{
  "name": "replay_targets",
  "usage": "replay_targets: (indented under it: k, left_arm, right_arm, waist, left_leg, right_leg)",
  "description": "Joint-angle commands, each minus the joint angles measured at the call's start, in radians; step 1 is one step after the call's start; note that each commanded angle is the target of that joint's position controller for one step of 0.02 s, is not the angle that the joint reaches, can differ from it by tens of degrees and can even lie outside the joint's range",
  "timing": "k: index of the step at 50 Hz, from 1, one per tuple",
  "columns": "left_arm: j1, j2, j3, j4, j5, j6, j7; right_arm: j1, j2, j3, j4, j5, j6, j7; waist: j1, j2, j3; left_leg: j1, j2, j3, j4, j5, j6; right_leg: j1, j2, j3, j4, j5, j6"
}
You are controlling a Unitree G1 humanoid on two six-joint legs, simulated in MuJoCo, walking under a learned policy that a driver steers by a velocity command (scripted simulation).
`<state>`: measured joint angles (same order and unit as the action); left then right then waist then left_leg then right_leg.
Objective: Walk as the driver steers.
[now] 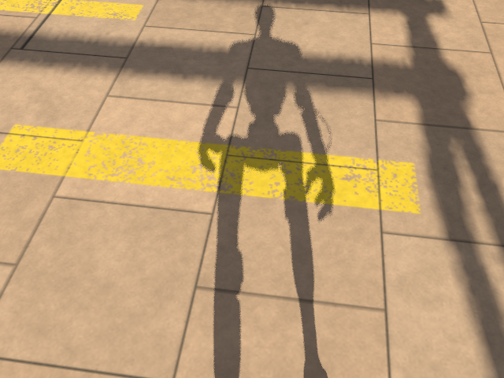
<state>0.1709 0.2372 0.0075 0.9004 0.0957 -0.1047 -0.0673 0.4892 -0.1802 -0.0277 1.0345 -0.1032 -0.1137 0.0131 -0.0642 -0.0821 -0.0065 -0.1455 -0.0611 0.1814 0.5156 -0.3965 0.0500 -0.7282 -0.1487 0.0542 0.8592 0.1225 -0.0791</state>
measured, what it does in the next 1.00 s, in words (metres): goes down, turning right: right foot 0.14 m lower, then left foot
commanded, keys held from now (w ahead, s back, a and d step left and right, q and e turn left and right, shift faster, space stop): w+e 0.10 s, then e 0.16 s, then no key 0.74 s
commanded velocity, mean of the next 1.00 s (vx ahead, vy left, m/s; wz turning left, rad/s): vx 0.17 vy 0.00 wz -0.22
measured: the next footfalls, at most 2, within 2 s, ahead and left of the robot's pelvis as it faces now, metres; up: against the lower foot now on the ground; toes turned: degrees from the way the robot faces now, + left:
right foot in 0.22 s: +0.34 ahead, -0.17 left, -0.14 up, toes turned -13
left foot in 0.58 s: +0.44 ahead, +0.06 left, -0.14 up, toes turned -14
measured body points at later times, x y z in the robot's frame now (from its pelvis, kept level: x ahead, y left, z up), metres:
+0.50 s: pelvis +0.26 -0.06 -0.13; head +0.30 -0.08 +0.32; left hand +0.43 +0.17 -0.25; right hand +0.36 -0.34 -0.25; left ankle +0.38 +0.09 -0.80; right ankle +0.30 -0.16 -0.86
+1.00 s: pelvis +0.36 -0.03 -0.13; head +0.38 -0.03 +0.32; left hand +0.46 +0.21 -0.28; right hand +0.40 -0.28 -0.27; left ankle +0.40 +0.07 -0.86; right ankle +0.30 -0.16 -0.86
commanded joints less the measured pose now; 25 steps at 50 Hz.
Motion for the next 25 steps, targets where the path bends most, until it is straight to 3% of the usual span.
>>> replay_targets:
  k: [1,2,3,4,6,7,8,9,10,11,12,13,14,15,16,17,18,19,20,21,22,25]
  left_arm:
    - [0.089,-0.016,-0.015,-0.012,-0.017,0.017,-0.009]
    - [0.053,0.015,-0.009,-0.037,-0.020,0.026,-0.011]
    - [0.026,0.036,-0.004,-0.056,-0.011,0.032,-0.011]
    - [-0.019,0.049,-0.002,-0.072,-0.008,0.034,-0.010]
    - [-0.163,0.042,-0.010,-0.109,0.003,0.035,-0.010]
    - [-0.214,0.034,-0.012,-0.112,0.000,0.037,-0.008]
    - [-0.332,0.059,0.014,-0.157,-0.202,0.037,-0.019]
    - [-0.288,0.063,0.015,-0.145,-0.195,0.036,-0.025]
    - [-0.137,0.067,0.031,-0.106,-0.156,0.034,-0.025]
    - [0.100,0.108,0.066,-0.025,-0.132,0.043,-0.010]
    - [0.249,0.198,0.101,0.015,-0.120,0.060,0.014]
    - [0.296,0.301,0.097,0.007,-0.088,0.051,0.016]
    - [0.353,0.241,0.093,-0.007,-0.102,0.070,0.035]
    - [0.282,0.210,0.082,-0.025,-0.107,0.086,0.058]
    - [0.208,0.202,0.075,-0.021,-0.110,0.098,0.077]
    - [0.099,0.155,0.058,-0.085,-0.083,0.103,0.086]
    - [0.012,0.142,0.049,-0.100,-0.064,0.097,0.088]
    - [-0.051,0.159,0.050,-0.106,-0.073,0.078,0.072]
    - [-0.083,0.179,0.058,-0.105,-0.078,0.070,0.070]
    - [-0.099,0.176,0.061,-0.103,-0.081,0.070,0.075]
    - [-0.108,0.155,0.060,-0.108,-0.084,0.075,0.085]
    - [-0.081,0.116,0.054,-0.095,-0.092,0.089,0.098]
  right_arm:
    - [-0.112,-0.037,0.022,-0.092,-0.022,-0.019,-0.002]
    - [-0.078,-0.035,0.026,-0.075,-0.029,-0.016,0.008]
    - [-0.041,-0.025,0.037,-0.064,-0.025,-0.019,0.012]
    - [-0.008,-0.043,0.036,-0.052,-0.014,-0.021,0.013]
    - [0.090,-0.081,0.026,-0.010,0.011,-0.013,-0.009]
    - [0.142,-0.081,0.027,0.009,0.016,0.000,-0.025]
    - [-0.003,-0.178,-0.025,-0.018,0.173,0.036,-0.066]
    - [0.024,-0.182,-0.025,-0.024,0.167,0.053,-0.081]
    - [0.033,-0.176,-0.028,-0.025,0.150,0.065,-0.082]
    - [0.016,-0.160,-0.026,-0.031,0.137,0.066,-0.070]
    - [-0.002,-0.117,-0.030,-0.044,0.139,0.052,-0.061]
    - [0.089,-0.050,0.010,-0.110,0.144,0.024,-0.032]
    - [-0.048,-0.126,0.000,-0.174,0.159,-0.003,-0.016]
    - [-0.111,-0.138,-0.007,-0.227,0.159,0.001,-0.015]
    - [-0.119,-0.077,0.014,-0.243,0.163,0.021,-0.030]
    - [-0.143,-0.082,0.016,-0.226,0.156,0.051,-0.048]
    - [-0.145,-0.083,0.003,-0.218,0.148,0.084,-0.066]
    - [-0.128,-0.133,-0.021,-0.208,0.138,0.109,-0.082]
    - [-0.148,-0.110,-0.027,-0.212,0.120,0.115,-0.095]
    - [-0.153,-0.091,-0.026,-0.214,0.110,0.109,-0.099]
    - [-0.184,-0.086,-0.027,-0.215,0.111,0.097,-0.098]
    - [-0.249,-0.064,-0.023,-0.228,0.115,0.091,-0.072]
  waist:
    - [0.066,0.099,0.051]
    - [0.055,0.096,0.093]
    - [0.056,0.098,0.128]
    - [0.036,0.087,0.169]
    - [-0.036,0.067,0.219]
    - [-0.072,0.061,0.230]
    - [-0.086,0.114,0.293]
    - [-0.069,0.066,0.197]
    - [-0.004,0.069,0.083]
    - [0.103,0.056,-0.057]
    - [0.177,-0.116,-0.152]
    - [0.164,-0.272,-0.438]
    - [0.250,-0.208,-0.615]
    - [0.199,-0.076,-0.565]
    - [0.128,0.043,-0.534]
    - [0.107,0.148,-0.424]
    - [0.061,0.149,-0.325]
    - [0.019,0.127,-0.199]
    - [-0.001,0.072,-0.082]
    - [-0.014,0.030,-0.076]
    - [-0.002,0.012,-0.102]
    - [0.020,-0.041,-0.192]
  left_leg:
    - [-0.295,0.233,-0.050,-0.111,0.236,0.151]
    - [-0.303,0.256,-0.056,-0.096,0.175,0.150]
    - [-0.268,0.277,-0.075,-0.090,0.165,0.147]
    - [-0.188,0.298,-0.086,-0.059,0.145,0.137]
    - [0.022,0.325,-0.111,0.006,0.139,0.106]
    - [0.093,0.319,-0.106,0.034,0.139,0.084]
    - [0.014,0.284,-0.079,0.175,0.289,0.041]
    - [0.060,0.276,-0.052,0.306,0.404,0.028]
    - [0.020,0.262,-0.028,0.498,0.482,0.020]
    - [-0.109,0.220,0.003,0.756,0.495,-0.014]
    - [-0.414,0.092,0.055,1.159,-0.035,-0.122]
    - [-0.786,0.049,-0.151,1.599,-0.533,-0.170]
    - [-0.858,0.087,-0.258,1.590,-0.536,-0.167]
    - [-0.924,0.137,-0.283,1.484,-0.462,-0.152]
    - [-0.933,0.185,-0.280,1.395,-0.351,-0.147]
    - [-0.801,0.208,-0.274,1.304,-0.226,-0.146]
    - [-0.676,0.216,-0.290,1.254,-0.141,-0.141]
    - [-0.551,0.206,-0.274,1.109,-0.064,-0.128]
    - [-0.466,0.177,-0.250,0.913,0.016,-0.132]
    - [-0.396,0.162,-0.223,0.689,0.076,-0.127]
    - [-0.326,0.138,-0.207,0.516,0.160,-0.133]
    - [-0.220,0.114,-0.213,0.294,0.305,-0.160]
  right_leg:
    - [0.257,-0.012,0.013,-0.155,0.402,-0.001]
    - [0.260,-0.007,0.001,-0.137,0.385,-0.003]
    - [0.237,-0.009,-0.002,-0.144,0.347,-0.012]
    - [0.186,-0.018,-0.004,-0.204,0.304,-0.016]
    - [0.057,-0.021,-0.029,-0.363,0.259,-0.012]
    - [0.034,-0.018,-0.050,-0.423,0.289,-0.004]
    - [0.008,0.059,-0.031,-0.453,0.261,0.023]
    - [0.089,0.087,-0.085,-0.479,0.293,0.031]
    - [0.296,0.135,-0.145,-0.482,0.307,0.022]
    - [0.629,0.178,-0.184,-0.464,0.387,-0.004]
    - [0.998,0.054,-0.079,-0.384,0.860,-0.077]
    - [1.469,-0.215,0.271,-0.109,1.233,-0.327]
    - [1.505,-0.262,0.342,-0.168,1.135,-0.408]
    - [1.405,-0.255,0.339,-0.239,0.828,-0.376]
    - [1.239,-0.279,0.420,-0.327,0.390,-0.345]
    - [0.921,-0.308,0.436,-0.422,0.197,-0.330]
    - [0.638,-0.323,0.446,-0.468,0.147,-0.331]
    - [0.395,-0.244,0.350,-0.524,0.102,-0.302]
    - [0.235,-0.143,0.206,-0.548,0.147,-0.259]
    - [0.213,-0.057,0.095,-0.538,0.208,-0.212]
    - [0.229,-0.005,0.031,-0.516,0.261,-0.183]
    - [0.348,-0.038,0.043,-0.488,0.206,-0.179]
